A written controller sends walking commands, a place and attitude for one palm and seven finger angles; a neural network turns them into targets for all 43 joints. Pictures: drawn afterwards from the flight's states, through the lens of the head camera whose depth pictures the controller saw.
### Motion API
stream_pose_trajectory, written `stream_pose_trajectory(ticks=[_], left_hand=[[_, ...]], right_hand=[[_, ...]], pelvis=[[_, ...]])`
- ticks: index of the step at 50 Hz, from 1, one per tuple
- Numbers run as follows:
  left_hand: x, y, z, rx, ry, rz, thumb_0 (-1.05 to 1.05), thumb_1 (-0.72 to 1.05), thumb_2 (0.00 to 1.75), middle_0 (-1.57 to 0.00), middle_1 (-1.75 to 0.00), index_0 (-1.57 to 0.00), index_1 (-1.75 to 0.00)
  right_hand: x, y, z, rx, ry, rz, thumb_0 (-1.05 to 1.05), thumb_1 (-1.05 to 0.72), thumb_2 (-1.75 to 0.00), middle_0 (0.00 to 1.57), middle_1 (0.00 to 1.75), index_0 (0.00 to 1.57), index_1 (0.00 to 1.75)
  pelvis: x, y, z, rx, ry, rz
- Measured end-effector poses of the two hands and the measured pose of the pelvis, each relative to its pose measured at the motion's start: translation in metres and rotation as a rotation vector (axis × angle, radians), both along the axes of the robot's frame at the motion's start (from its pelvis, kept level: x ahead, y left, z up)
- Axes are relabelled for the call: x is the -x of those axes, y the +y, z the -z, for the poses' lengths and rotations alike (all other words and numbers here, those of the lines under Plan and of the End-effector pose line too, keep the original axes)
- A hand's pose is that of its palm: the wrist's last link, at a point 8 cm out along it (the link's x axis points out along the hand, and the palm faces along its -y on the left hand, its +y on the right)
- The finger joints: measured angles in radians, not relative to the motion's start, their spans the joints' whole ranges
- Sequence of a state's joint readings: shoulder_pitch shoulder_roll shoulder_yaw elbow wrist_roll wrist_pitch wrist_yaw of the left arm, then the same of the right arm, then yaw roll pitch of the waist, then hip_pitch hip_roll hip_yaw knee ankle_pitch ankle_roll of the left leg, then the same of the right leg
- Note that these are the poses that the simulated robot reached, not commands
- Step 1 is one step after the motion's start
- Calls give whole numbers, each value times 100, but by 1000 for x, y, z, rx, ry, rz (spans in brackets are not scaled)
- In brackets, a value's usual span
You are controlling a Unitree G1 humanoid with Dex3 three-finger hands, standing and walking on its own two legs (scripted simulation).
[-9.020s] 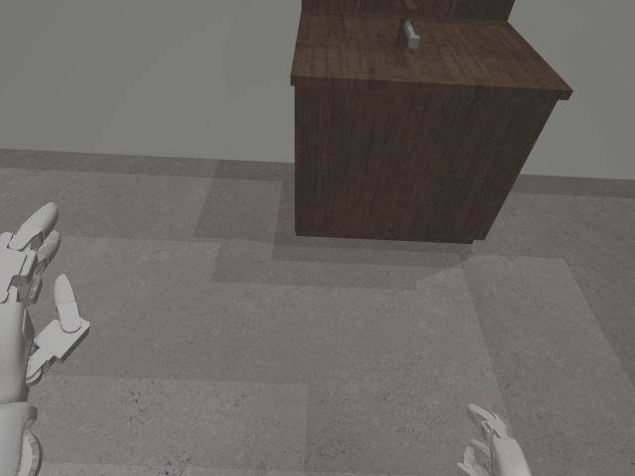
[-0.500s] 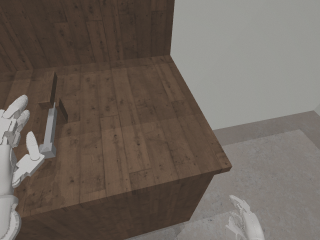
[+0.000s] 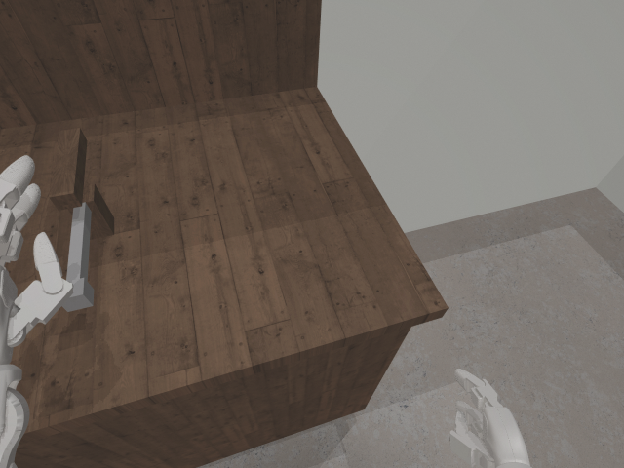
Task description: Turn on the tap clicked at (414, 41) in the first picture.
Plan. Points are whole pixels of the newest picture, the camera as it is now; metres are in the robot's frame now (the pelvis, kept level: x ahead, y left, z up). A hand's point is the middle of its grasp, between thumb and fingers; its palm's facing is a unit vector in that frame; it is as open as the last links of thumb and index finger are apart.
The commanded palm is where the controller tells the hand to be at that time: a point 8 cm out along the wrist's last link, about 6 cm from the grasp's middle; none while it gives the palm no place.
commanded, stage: look again from close up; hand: left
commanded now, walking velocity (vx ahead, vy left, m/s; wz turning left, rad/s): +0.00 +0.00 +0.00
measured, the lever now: (75, 294) +0.28 +0.31 +0.06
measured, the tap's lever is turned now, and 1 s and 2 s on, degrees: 0 0 0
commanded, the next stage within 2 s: shuffle to correct the standing spot in 0.08 s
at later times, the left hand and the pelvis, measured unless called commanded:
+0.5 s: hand (45, 331) +0.20 +0.25 +0.16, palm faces +0.38 -0.85 -0.36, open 7.4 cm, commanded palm +0.13 +0.28 +0.17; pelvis -0.03 +0.00 -0.01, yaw +0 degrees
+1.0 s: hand (9, 442) +0.12 +0.24 +0.15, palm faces +0.39 -0.82 -0.42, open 7.4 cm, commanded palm +0.06 +0.27 +0.17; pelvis -0.09 -0.02 -0.01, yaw +2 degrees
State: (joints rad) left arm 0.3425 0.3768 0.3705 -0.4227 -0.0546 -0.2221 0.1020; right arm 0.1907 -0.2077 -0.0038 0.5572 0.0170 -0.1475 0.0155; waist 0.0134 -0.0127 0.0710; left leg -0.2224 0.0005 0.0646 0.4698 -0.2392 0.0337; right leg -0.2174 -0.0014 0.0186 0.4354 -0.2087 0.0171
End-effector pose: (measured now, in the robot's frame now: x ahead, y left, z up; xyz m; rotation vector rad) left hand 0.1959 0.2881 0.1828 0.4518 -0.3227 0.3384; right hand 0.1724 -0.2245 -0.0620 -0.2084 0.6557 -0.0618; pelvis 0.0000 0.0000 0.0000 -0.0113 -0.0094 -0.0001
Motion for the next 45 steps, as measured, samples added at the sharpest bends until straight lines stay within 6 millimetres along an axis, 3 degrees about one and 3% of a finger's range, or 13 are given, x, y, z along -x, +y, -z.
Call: stream_pose_trajectory(ticks=[4, 11, 14, 22, 29, 34, 38, 45], left_hand=[[15, -13, 16, 14, 75, 79, 1, 90, 90, -21, -31, -21, -30], [32, 19, 12, 14, 20, -39, 1, 89, 90, -22, -31, -22, -31], [35, 23, 8, 39, -27, -63, 1, 89, 90, -21, -31, -21, -31], [34, 10, 10, 30, -31, -2, 1, 90, 90, -21, -31, -21, -30], [52, -8, 3, -56, -30, 36, 1, 89, 90, -21, -31, -21, -31], [71, -27, -1, -102, -35, 36, 1, 89, 90, -21, -31, -21, -31], [82, -37, -1, -90, -36, 47, 1, 89, 90, -21, -31, -21, -31], [103, -24, 13, -59, 33, 22, 1, 89, 90, -21, -31, -22, -31]], right_hand=[[12, 1, 0, 12, 5, 37, 1, -90, -90, 20, 30, 20, 30], [23, 7, 2, 48, 43, 7, 2, -90, -90, 20, 30, 20, 30], [20, 13, 1, 51, 35, -16, 2, -90, -90, 20, 30, 20, 30], [7, 27, -6, 15, -32, -50, 2, -90, -90, 20, 30, 20, 30], [11, 23, 0, -9, -52, -87, 1, -90, -90, 20, 30, 20, 30], [27, 4, 14, -8, -26, -91, 1, -90, -90, 21, 30, 20, 30], [52, -18, 20, 26, 34, -48, 1, -90, -90, 21, 30, 20, 30], [103, -38, 17, 99, 99, 40, 2, -91, -90, 20, 30, 20, 30]], pelvis=[[2, 2, 1, 0, -7, -6], [9, 5, 0, 7, -18, -22], [11, 7, 0, 7, -19, -21], [22, 6, 3, 0, -14, -8], [38, -10, 10, -3, -11, -3], [53, -26, 16, 10, -7, -6], [66, -30, 13, -8, 17, -15], [85, -23, 10, -16, 34, -37]])
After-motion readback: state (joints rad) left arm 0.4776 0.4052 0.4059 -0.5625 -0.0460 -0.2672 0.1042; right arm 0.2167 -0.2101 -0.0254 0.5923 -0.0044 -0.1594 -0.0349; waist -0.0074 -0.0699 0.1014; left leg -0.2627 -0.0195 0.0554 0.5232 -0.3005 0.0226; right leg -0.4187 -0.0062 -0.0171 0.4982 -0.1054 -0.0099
